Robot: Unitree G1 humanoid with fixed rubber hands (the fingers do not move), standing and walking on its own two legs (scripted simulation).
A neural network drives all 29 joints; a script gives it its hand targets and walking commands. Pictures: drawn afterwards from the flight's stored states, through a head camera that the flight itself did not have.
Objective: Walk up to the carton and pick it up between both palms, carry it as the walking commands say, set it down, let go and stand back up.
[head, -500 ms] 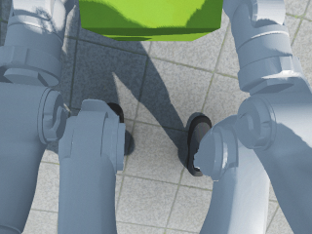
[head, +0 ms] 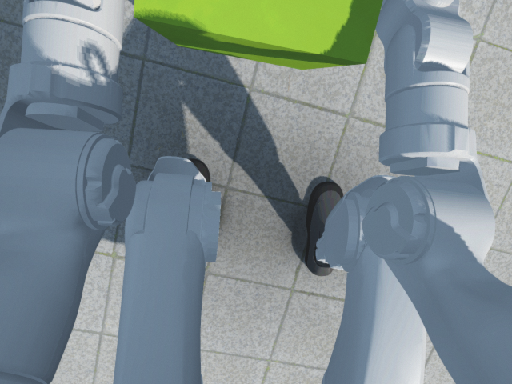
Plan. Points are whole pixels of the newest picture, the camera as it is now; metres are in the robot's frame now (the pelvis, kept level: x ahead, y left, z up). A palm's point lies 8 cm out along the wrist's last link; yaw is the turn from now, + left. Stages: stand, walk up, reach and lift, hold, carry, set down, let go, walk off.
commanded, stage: reach and lift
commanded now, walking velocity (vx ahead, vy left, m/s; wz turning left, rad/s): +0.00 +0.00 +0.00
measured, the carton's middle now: out of the picture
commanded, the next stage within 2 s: none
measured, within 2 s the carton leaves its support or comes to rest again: neither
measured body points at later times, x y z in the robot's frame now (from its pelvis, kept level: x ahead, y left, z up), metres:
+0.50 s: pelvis +0.00 -0.01 +0.04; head +0.35 +0.03 +0.30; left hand +0.56 +0.19 -0.08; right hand +0.57 -0.10 -0.07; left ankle +0.15 +0.14 -0.36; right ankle +0.14 -0.15 -0.36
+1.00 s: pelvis -0.02 -0.01 +0.08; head +0.32 +0.04 +0.35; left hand +0.55 +0.19 -0.01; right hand +0.56 -0.10 +0.00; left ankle +0.15 +0.14 -0.36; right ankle +0.14 -0.15 -0.36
